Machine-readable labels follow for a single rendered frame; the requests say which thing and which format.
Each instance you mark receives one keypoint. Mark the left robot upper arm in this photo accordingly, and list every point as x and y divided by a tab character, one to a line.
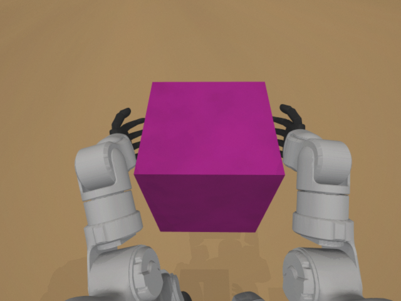
127	274

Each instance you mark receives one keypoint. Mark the left robot thigh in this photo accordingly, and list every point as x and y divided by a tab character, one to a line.
170	289

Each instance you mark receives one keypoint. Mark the robot left forearm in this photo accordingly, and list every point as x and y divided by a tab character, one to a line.
102	173

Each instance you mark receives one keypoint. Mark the robot right forearm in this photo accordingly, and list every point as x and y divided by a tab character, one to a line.
323	176

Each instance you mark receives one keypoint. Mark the right robot upper arm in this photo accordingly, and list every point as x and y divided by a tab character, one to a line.
321	274

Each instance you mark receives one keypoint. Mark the carton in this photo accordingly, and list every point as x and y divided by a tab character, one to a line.
209	159

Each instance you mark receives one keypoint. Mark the robot left hand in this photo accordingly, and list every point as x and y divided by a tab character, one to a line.
118	129

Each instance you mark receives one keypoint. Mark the robot right hand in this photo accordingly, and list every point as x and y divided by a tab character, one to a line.
296	123

